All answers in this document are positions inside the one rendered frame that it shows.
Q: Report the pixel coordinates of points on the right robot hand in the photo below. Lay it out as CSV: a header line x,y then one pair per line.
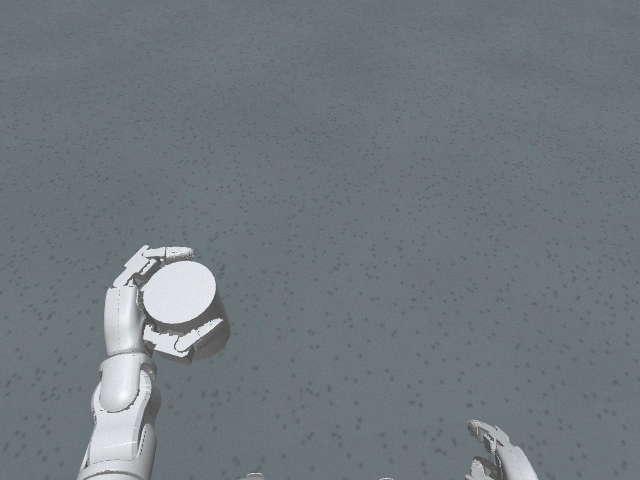
x,y
511,462

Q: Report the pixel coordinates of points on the can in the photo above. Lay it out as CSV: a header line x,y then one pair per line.
x,y
184,295

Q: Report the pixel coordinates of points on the left robot hand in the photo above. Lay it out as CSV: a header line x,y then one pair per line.
x,y
128,327

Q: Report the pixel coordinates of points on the left robot arm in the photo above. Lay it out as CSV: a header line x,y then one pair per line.
x,y
125,405

